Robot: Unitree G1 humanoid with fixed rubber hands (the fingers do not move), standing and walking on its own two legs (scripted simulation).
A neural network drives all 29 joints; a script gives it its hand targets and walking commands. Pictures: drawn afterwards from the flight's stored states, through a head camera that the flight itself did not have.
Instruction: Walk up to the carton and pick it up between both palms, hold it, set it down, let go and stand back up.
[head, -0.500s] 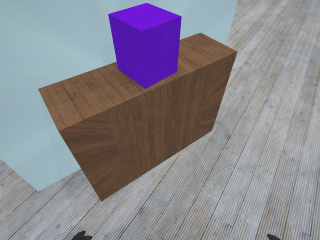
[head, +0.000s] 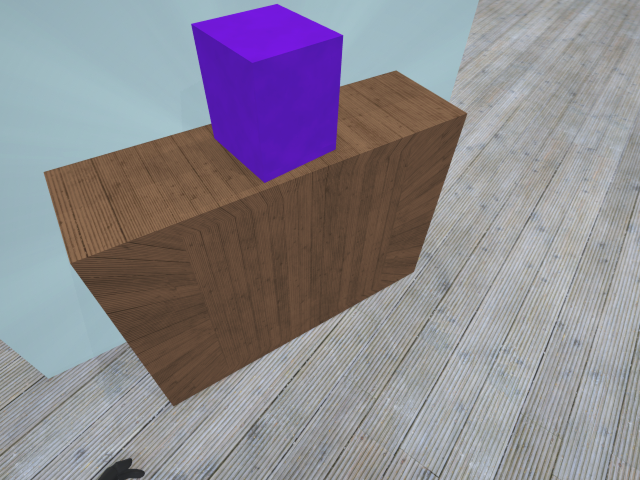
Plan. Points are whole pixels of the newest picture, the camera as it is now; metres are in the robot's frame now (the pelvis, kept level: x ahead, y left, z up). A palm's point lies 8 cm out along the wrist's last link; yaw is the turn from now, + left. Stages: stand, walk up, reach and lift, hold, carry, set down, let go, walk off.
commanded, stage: walk up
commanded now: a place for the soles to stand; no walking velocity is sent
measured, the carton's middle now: (270, 93) +0.85 +0.13 +0.07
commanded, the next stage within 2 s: none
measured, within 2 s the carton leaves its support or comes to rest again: neither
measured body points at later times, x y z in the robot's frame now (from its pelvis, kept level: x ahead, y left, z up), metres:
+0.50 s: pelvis +0.12 -0.07 -0.01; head +0.13 -0.04 +0.44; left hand +0.16 +0.25 -0.12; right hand +0.26 -0.36 -0.10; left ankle +0.14 +0.07 -0.71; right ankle +0.06 -0.14 -0.65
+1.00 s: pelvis +0.26 -0.15 -0.01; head +0.32 -0.13 +0.43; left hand +0.22 +0.17 -0.12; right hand +0.46 -0.41 -0.13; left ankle +0.31 -0.02 -0.72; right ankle +0.20 -0.20 -0.71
